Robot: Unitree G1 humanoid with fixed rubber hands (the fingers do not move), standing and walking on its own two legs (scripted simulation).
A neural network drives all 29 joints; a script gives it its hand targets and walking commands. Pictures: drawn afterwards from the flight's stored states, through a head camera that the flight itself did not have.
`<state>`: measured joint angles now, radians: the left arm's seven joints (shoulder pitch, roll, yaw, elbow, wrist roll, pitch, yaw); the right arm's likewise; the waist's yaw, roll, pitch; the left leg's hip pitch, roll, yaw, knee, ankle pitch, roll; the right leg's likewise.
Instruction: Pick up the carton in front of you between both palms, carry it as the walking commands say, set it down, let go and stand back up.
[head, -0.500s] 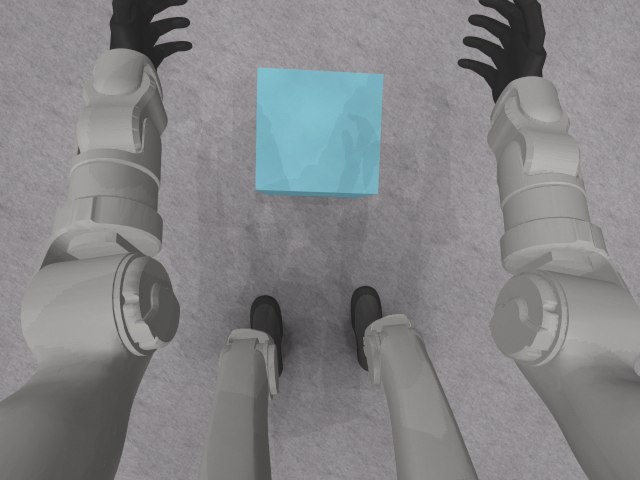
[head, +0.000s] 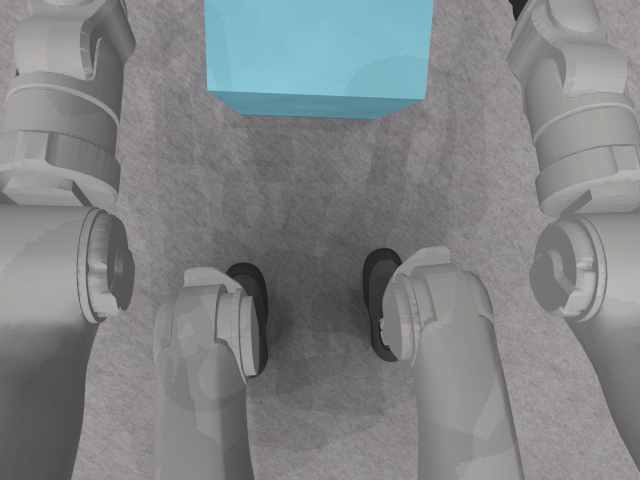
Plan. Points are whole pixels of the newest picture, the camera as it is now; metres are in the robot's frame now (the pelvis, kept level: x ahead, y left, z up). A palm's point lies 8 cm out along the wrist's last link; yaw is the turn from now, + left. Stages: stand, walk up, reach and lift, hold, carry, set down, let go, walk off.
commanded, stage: reach and lift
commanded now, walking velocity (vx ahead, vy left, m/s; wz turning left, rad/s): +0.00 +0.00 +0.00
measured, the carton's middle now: (314, 22) +0.57 -0.02 -0.30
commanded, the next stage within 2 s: none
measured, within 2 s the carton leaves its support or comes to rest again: leaves its support in 1.16 s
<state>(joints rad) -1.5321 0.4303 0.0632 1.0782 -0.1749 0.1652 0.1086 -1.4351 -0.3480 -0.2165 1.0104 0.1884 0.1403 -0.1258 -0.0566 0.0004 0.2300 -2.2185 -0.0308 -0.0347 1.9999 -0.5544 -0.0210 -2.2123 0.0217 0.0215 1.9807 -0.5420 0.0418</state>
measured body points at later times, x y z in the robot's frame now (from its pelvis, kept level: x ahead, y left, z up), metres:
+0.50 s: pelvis +0.00 +0.00 -0.06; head +0.39 +0.00 +0.16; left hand +0.61 +0.16 -0.24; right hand +0.58 -0.20 -0.24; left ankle +0.10 +0.12 -0.39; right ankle +0.11 -0.13 -0.39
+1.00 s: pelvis +0.00 +0.00 -0.06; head +0.38 +0.00 +0.16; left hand +0.60 +0.13 -0.24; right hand +0.57 -0.18 -0.24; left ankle +0.10 +0.12 -0.39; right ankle +0.11 -0.13 -0.39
